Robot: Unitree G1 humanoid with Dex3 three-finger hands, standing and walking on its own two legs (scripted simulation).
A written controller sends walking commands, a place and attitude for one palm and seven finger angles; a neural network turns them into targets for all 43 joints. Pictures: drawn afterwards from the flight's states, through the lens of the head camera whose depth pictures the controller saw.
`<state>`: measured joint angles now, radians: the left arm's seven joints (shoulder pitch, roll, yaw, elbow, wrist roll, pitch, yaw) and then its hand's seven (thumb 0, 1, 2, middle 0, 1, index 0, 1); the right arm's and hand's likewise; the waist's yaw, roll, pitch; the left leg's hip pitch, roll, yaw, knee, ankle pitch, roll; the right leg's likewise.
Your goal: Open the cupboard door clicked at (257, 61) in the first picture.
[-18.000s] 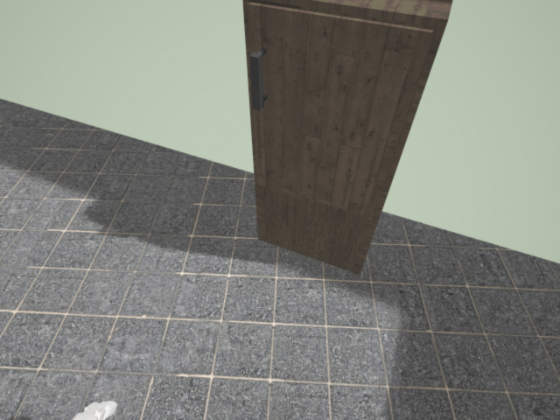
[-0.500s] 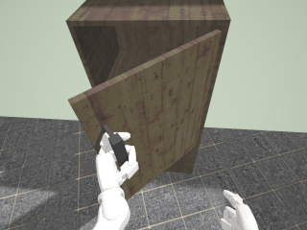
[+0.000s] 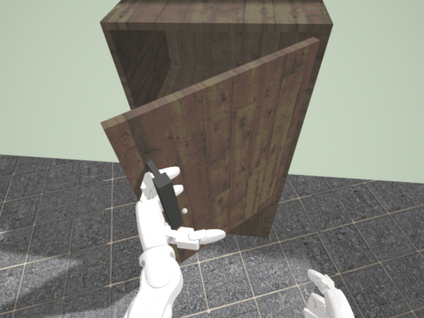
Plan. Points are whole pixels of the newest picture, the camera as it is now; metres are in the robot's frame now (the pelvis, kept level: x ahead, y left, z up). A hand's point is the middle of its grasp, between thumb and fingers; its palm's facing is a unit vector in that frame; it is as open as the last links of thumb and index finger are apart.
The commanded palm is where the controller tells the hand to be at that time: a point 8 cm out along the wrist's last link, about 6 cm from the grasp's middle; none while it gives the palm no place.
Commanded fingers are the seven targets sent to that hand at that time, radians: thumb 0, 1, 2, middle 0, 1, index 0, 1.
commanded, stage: open thumb and fingers to let go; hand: left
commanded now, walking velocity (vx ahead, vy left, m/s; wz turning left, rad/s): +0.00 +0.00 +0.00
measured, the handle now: (164, 195) +0.32 +0.11 +0.07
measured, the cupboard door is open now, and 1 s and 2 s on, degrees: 40 41 41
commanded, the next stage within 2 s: slide the hand sideways off the handle in 0.20 s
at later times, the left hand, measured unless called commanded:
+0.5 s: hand (177, 230) +0.25 +0.08 +0.07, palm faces -0.19 -0.98 -0.11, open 15.7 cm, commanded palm +0.24 +0.12 +0.07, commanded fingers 0.00 -0.50 0.30 -0.15 -0.30 -0.15 -0.30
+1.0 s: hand (154, 247) +0.23 +0.11 +0.07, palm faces -0.08 -1.00 -0.02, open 16.0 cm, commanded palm +0.19 +0.18 +0.07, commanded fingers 0.00 -0.50 0.30 -0.15 -0.30 -0.15 -0.30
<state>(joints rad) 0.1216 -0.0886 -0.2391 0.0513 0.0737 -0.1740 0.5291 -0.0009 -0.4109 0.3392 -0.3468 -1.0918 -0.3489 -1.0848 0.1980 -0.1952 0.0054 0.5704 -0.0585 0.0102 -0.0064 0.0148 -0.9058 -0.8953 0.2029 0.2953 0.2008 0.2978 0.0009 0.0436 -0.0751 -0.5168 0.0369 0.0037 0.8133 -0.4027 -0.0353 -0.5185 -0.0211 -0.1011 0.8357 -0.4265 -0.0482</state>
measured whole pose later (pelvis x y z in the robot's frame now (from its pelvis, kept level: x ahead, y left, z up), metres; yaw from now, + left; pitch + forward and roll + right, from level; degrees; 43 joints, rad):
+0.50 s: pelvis -0.01 +0.02 +0.00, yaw +0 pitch +5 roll +0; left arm 0.08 0.10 -0.25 0.05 -0.01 -0.20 0.03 -0.01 -0.50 0.30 -0.30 -0.43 -0.23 -0.45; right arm 0.21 -0.22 0.04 0.53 -0.01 -0.02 -0.03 0.01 -0.91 -0.90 0.20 0.30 0.20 0.30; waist 0.02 0.06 -0.05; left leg -0.53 0.02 0.01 0.85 -0.40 0.00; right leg -0.52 -0.04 -0.10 0.84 -0.41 -0.02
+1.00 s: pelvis +0.00 +0.02 +0.00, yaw -2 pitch +6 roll +0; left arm 0.41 0.11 -0.13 -0.18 -0.09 -0.21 -0.02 -0.01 -0.50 0.30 -0.21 -0.33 -0.23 -0.33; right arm 0.25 -0.21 0.04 0.47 0.00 -0.06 -0.01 0.02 -0.90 -0.90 0.20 0.30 0.20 0.30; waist 0.00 0.03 -0.06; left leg -0.51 0.04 0.04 0.84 -0.43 -0.01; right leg -0.52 -0.02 -0.06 0.84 -0.43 -0.02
